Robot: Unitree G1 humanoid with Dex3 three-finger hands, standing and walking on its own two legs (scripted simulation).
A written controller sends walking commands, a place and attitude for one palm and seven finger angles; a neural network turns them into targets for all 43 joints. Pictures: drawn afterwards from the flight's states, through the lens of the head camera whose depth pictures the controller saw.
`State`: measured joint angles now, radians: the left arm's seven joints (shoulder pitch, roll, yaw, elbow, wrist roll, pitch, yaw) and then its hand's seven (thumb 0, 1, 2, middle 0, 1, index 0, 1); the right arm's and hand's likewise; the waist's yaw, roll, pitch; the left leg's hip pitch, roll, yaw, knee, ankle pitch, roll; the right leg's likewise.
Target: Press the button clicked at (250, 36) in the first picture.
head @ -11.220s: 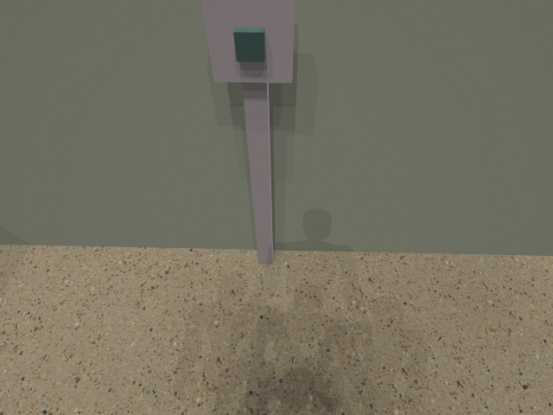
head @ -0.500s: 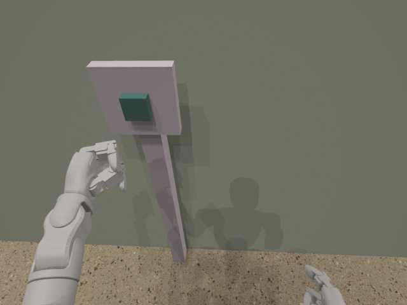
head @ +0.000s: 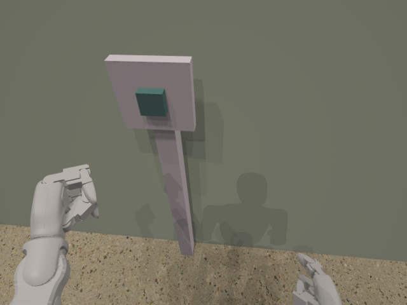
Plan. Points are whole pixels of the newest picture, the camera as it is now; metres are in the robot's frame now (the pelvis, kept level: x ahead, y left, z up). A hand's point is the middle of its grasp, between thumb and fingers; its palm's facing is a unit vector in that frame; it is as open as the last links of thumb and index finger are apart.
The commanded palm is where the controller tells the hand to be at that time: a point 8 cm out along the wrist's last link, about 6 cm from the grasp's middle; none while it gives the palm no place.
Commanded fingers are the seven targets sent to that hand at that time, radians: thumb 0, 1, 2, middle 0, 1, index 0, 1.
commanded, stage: draw the hand back to the body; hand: left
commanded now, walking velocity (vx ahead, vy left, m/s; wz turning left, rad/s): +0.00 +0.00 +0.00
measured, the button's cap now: (152, 101) +0.49 +0.17 +0.17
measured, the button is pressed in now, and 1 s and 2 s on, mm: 0 0 0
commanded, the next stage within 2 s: step back with the hand held close in 0.68 s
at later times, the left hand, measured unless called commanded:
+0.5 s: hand (52, 223) +0.18 +0.25 +0.16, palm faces +0.42 -0.82 -0.38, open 3.1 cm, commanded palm +0.14 +0.29 +0.17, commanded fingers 0.00 0.90 0.90 -1.30 -1.50 -1.30 -1.50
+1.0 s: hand (55, 217) +0.19 +0.25 +0.15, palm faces +0.36 -0.82 -0.44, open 3.1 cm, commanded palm +0.13 +0.29 +0.17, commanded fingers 0.00 0.90 0.90 -1.30 -1.50 -1.30 -1.50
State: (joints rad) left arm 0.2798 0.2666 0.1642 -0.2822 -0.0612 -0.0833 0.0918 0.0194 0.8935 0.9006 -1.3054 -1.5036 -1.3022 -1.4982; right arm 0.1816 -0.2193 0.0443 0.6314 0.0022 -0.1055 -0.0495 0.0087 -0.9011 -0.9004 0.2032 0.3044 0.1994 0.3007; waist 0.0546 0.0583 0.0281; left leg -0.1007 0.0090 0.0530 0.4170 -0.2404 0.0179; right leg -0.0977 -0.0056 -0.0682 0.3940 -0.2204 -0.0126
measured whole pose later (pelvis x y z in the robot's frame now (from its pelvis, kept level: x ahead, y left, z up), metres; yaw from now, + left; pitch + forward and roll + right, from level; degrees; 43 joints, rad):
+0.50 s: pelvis +0.01 +0.01 +0.00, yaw +0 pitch -4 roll -1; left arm 0.57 0.31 0.27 -0.49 -0.05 -0.12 0.12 0.02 0.89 0.90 -1.31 -1.50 -1.30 -1.50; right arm 0.20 -0.22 0.02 0.61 0.00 -0.11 -0.05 0.01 -0.90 -0.90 0.20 0.30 0.20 0.30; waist 0.07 0.07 0.01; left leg -0.09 0.00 0.06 0.44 -0.27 0.03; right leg -0.08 -0.01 -0.06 0.40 -0.24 0.00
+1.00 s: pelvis +0.00 +0.01 +0.00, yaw -1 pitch -1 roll -1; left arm 0.57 0.33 0.34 -0.50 -0.04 -0.17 0.11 0.02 0.89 0.90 -1.31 -1.50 -1.30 -1.50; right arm 0.19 -0.23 0.01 0.57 0.00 -0.05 -0.05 0.01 -0.90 -0.90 0.20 0.30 0.20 0.30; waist 0.02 0.05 0.03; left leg -0.20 0.01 0.07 0.45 -0.25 0.03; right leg -0.18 0.00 -0.05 0.39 -0.20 0.00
